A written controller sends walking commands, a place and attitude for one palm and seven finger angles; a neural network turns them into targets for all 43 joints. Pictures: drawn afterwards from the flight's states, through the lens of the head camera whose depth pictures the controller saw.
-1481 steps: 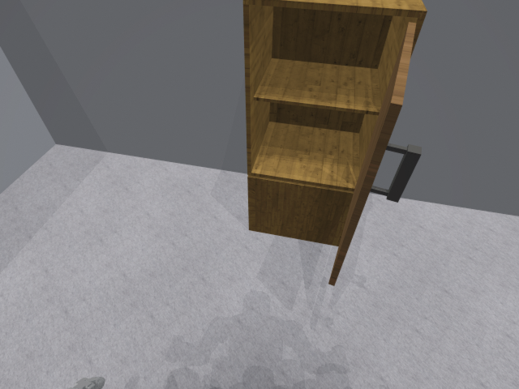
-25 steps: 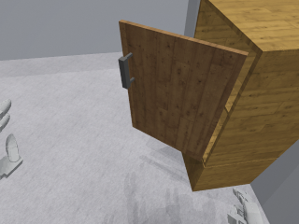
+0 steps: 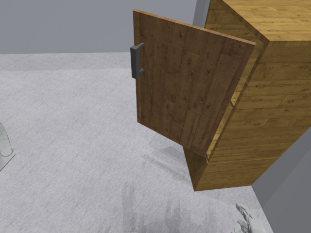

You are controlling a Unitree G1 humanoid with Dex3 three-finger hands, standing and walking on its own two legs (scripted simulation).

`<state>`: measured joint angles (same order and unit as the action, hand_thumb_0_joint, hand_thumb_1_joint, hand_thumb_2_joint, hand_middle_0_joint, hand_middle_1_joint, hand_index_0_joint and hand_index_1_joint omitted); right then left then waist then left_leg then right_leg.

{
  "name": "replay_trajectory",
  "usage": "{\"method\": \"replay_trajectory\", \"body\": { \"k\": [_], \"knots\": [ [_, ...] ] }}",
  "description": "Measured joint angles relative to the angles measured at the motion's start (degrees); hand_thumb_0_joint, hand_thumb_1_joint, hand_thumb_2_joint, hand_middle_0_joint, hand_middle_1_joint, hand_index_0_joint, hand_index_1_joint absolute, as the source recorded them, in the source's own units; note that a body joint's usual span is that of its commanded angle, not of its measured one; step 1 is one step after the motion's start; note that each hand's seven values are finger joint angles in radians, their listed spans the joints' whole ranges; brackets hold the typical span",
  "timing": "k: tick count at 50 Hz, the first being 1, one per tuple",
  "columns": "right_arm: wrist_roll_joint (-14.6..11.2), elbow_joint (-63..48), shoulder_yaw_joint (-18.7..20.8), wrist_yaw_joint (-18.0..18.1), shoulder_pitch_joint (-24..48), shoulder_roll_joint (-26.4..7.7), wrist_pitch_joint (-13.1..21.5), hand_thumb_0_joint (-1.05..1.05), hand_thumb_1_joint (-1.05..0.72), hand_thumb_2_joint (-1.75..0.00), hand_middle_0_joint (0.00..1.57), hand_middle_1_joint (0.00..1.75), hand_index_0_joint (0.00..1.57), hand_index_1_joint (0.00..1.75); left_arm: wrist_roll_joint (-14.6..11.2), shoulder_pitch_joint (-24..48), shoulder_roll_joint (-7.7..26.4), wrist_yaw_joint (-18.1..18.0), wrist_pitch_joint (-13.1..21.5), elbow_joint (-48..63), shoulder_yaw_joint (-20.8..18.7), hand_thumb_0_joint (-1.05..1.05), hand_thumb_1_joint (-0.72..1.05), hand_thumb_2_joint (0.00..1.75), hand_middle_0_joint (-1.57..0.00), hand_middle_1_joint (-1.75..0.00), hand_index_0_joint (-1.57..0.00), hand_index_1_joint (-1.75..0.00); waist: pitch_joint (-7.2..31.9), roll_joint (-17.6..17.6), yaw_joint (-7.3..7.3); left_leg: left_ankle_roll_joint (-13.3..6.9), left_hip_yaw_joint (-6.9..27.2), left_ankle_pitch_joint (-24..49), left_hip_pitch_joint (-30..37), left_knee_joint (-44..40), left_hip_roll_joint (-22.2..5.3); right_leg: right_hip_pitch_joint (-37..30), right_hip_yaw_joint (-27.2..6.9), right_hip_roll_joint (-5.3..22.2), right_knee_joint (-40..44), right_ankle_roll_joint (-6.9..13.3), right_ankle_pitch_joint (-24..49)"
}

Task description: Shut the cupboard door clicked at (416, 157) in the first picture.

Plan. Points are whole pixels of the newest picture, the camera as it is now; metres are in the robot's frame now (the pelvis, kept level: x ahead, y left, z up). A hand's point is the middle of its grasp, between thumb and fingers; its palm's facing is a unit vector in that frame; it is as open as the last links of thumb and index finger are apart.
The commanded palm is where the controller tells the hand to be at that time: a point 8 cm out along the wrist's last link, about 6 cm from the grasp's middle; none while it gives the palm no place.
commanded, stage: step back with the hand held close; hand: left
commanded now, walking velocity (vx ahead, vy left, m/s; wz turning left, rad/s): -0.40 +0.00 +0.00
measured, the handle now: (138, 60) +0.71 +0.11 +0.08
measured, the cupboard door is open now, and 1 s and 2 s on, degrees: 51 51 51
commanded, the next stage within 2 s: stop stepping back and stand still in 0.64 s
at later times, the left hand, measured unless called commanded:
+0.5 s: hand out of the picture +0.14 +0.29 +0.21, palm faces +0.55 -0.69 -0.47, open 7.4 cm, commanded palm +0.09 +0.30 +0.20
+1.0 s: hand out of the picture +0.04 +0.26 +0.20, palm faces +0.53 -0.75 -0.39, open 7.4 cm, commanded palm -0.01 +0.26 +0.20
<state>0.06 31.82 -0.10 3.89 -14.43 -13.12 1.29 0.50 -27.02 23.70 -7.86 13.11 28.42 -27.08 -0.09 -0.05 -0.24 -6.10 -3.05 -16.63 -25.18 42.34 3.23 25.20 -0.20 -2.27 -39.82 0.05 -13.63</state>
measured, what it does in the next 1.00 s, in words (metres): walks backwards: right foot, then left foot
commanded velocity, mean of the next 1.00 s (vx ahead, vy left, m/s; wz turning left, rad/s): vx -0.21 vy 0.04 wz -0.03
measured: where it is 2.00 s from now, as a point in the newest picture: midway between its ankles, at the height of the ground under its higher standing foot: outside the picture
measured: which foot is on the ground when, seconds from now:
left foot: down 0.00-0.76, up 0.78-0.88, down 0.90-1.00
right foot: down 0.00-0.34, up 0.36-0.64, down 0.66-1.00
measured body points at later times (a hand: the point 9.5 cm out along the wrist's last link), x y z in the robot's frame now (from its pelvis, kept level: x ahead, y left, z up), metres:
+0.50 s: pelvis -0.04 -0.01 +0.01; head -0.04 +0.02 +0.46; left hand +0.11 +0.32 +0.23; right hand +0.13 -0.24 -0.07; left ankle +0.07 +0.06 -0.71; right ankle -0.16 -0.15 -0.66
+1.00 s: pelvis -0.16 -0.03 +0.00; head -0.22 -0.03 +0.45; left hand +0.01 +0.30 +0.22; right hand -0.05 -0.32 -0.07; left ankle -0.05 +0.04 -0.71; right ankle -0.30 -0.14 -0.71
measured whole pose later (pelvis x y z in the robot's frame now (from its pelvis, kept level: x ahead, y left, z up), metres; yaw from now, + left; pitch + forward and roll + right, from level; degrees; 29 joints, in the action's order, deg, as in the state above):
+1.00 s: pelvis -0.16 -0.03 +0.00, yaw -3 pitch -1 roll -1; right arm -2.2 37.4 1.9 4.9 -17.6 -16.5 1.1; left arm -3.3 -26.7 25.7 -8.6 11.1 18.4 -28.2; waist 8.0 -0.3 -0.3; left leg -4.0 -3.6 -9.7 -26.7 37.4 1.6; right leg 1.9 0.6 -0.6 -33.5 -0.4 -30.4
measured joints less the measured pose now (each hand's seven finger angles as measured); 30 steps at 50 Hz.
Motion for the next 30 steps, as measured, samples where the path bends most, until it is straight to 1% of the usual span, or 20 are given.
{"method": "replay_trajectory", "body": {
  "k": [3, 7, 10, 12, 14, 16, 18, 19, 20, 22, 24, 25, 27, 28, 30],
  "knots": [
    [0.1, 0.2, 0.3, -0.2, 0.1, -0.1, 0.3, 0.01, -0.90, -0.90, 0.20, 0.30, 0.20, 0.30, 0.3, 0.8, 0.2, 0.1, 0.8, -0.6, -0.3, 0.01, 0.89, 0.89, -0.21, -0.30, -0.21, -0.30, -0.2, -0.2, -0.24, 0.1, -0.6, -0.3, -1.0, 1.2, -0.6, 1.0, 0.1, 0.0, -1.3, 0.2, -0.1],
    [0.0, 0.6, 0.7, -0.5, 0.5, -0.2, 0.3, 0.01, -0.91, -0.90, 0.20, 0.30, 0.20, 0.30, 0.7, 1.7, 0.2, 0.2, 1.4, -1.5, -0.4, 0.01, 0.89, 0.89, -0.21, -0.30, -0.21, -0.30, -0.4, 0.1, -0.77, 0.5, -1.4, -3.4, -2.7, 3.1, -1.1, 2.6, 0.4, 0.4, -2.5, 0.5, -0.2],
    [0.0, 1.0, 1.0, -0.9, 0.7, -0.2, 0.3, 0.01, -0.91, -0.90, 0.20, 0.30, 0.20, 0.30, 0.4, 1.3, 0.1, 0.0, 1.5, -0.6, -0.1, 0.01, 0.89, 0.89, -0.21, -0.30, -0.21, -0.30, -0.6, 0.9, -1.28, 1.5, -1.5, -6.1, -4.2, 3.4, -0.8, 3.7, 0.8, 1.1, -2.0, 0.7, 0.6],
    [0.0, 1.4, 1.1, -1.3, 0.9, 0.0, 0.1, 0.01, -0.91, -0.90, 0.20, 0.30, 0.20, 0.30, 0.0, 0.3, 0.4, -0.3, 1.7, 0.8, 0.2, 0.01, 0.89, 0.89, -0.21, -0.30, -0.21, -0.30, -0.8, 1.8, -1.75, 2.3, -1.4, -6.1, -4.7, 2.4, -0.5, 4.1, 1.1, 1.6, -1.0, 0.8, 1.5],
    [0.0, 1.5, 1.0, -1.5, 1.0, 0.2, -0.1, 0.01, -0.91, -0.90, 0.20, 0.30, 0.20, 0.30, -0.4, -1.1, 1.1, -0.5, 2.0, 2.8, 0.3, 0.01, 0.89, 0.89, -0.21, -0.30, -0.21, -0.30, -1.0, 2.6, -2.16, 2.5, -1.4, -4.3, -4.9, 0.8, -0.4, 4.1, 1.5, 2.1, 0.4, 0.7, 2.5],
    [-0.1, 1.3, 0.9, -1.3, 0.8, 0.3, 0.1, 0.01, -0.91, -0.90, 0.20, 0.30, 0.20, 0.30, -0.4, -2.8, 2.3, -0.8, 2.6, 4.5, -0.2, 0.01, 0.88, 0.89, -0.21, -0.30, -0.21, -0.30, -1.1, 3.0, -2.35, 1.7, -1.5, -1.1, -5.1, -0.6, -0.7, 4.2, 1.9, 2.1, 1.3, 0.5, 3.3],
    [-0.1, 0.9, 0.9, -0.8, 0.6, 0.2, 0.7, 0.01, -0.91, -0.90, 0.20, 0.30, 0.20, 0.30, -0.3, -4.1, 3.6, -0.9, 3.1, 5.3, -1.4, 0.01, 0.88, 0.89, -0.21, -0.30, -0.22, -0.30, -1.2, 2.3, -2.51, 0.4, -1.4, 3.3, -5.4, -0.9, -1.6, 4.5, 1.5, 0.8, -0.4, 0.0, 2.4],
    [0.0, 0.9, 1.2, -0.5, 0.3, 0.2, 1.1, 0.01, -0.91, -0.90, 0.20, 0.30, 0.20, 0.30, -0.3, -4.1, 4.0, -0.8, 3.2, 5.2, -1.8, 0.01, 0.88, 0.89, -0.22, -0.30, -0.22, -0.30, -1.1, 1.4, -2.73, 0.1, -0.9, 5.4, -5.7, -0.6, -2.2, 4.0, 1.0, -0.1, -3.1, -0.3, 1.0],
    [0.1, 1.5, 1.5, -0.3, 0.2, 0.3, 1.6, 0.01, -0.91, -0.90, 0.20, 0.30, 0.20, 0.30, -0.2, -3.8, 4.2, -0.6, 3.2, 4.7, -2.1, 0.01, 0.88, 0.89, -0.22, -0.30, -0.22, -0.30, -0.6, 0.7, -2.69, -0.1, -0.2, 5.6, -6.1, -0.1, -2.4, 3.0, 0.3, -1.1, -6.4, -0.6, -1.0],
    [0.2, 3.0, 1.8, -0.1, 0.1, 0.8, 2.1, 0.01, -0.91, -0.90, 0.20, 0.30, 0.20, 0.30, -0.3, -3.2, 3.9, -0.4, 3.1, 3.3, -2.8, 0.01, 0.88, 0.89, -0.22, -0.30, -0.22, -0.30, 1.4, -0.6, -1.79, 0.1, 0.6, 4.8, -6.7, -0.6, -3.1, -0.1, -0.8, -2.9, -12.5, -1.0, -4.9],
    [0.4, 4.1, 1.7, -0.1, 0.2, 1.6, 2.7, 0.01, -0.91, -0.90, 0.20, 0.30, 0.20, 0.30, -1.1, -3.0, 2.7, -0.5, 2.9, 1.9, -3.6, 0.01, 0.88, 0.89, -0.22, -0.30, -0.22, -0.30, 4.0, -1.3, -0.45, 0.6, 0.6, 6.0, -7.5, -2.9, -4.1, -5.2, -0.9, -3.5, -13.7, -1.0, -8.5],
    [0.6, 4.5, 1.6, -0.2, 0.6, 2.1, 3.3, 0.01, -0.91, -0.90, 0.20, 0.30, 0.20, 0.30, -1.5, -2.8, 2.0, -0.7, 2.8, 1.3, -3.9, 0.01, 0.88, 0.89, -0.21, -0.30, -0.22, -0.30, 5.1, -1.2, 0.33, 0.8, 0.2, 7.1, -7.8, -4.6, -4.5, -8.0, -0.8, -3.3, -12.1, -0.9, -10.1],
    [0.8, 5.1, 0.9, -0.5, 2.0, 3.2, 4.8, 0.01, -0.91, -0.90, 0.20, 0.30, 0.20, 0.30, -2.7, -2.1, 0.4, -1.1, 2.7, 0.5, -3.8, 0.01, 0.89, 0.89, -0.21, -0.30, -0.21, -0.30, 6.2, -0.4, 1.85, 1.1, -1.1, 10.0, -8.6, -8.8, -5.4, -13.3, -0.7, -2.4, -5.7, -0.9, -13.0],
    [0.9, 5.3, 0.5, -0.7, 3.2, 3.7, 5.6, 0.01, -0.91, -0.90, 0.20, 0.30, 0.20, 0.30, -3.2, -1.3, -0.3, -1.3, 2.5, 0.4, -3.2, 0.01, 0.89, 0.89, -0.21, -0.30, -0.21, -0.30, 6.1, 0.1, 2.52, 1.4, -1.8, 11.8, -8.9, -11.1, -5.8, -15.4, -0.7, -2.0, -1.8, -0.9, -13.6],
    [1.0, 5.2, -0.3, -1.4, 6.3, 4.3, 7.3, 0.01, -0.91, -0.90, 0.20, 0.30, 0.20, 0.30, -3.5, 0.8, -1.4, -1.3, 2.1, 0.6, -1.3, 0.01, 0.89, 0.90, -0.20, -0.30, -0.21, -0.30, 4.4, 0.8, 3.50, 1.9, -2.9, 15.5, -9.7, -15.3, -7.0, -18.6, -0.6, -1.7, 6.1, -1.2, -12.1]
  ]
}}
